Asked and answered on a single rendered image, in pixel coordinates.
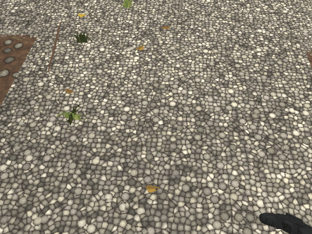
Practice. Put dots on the right robot hand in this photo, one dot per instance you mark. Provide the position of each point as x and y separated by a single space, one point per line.
287 222

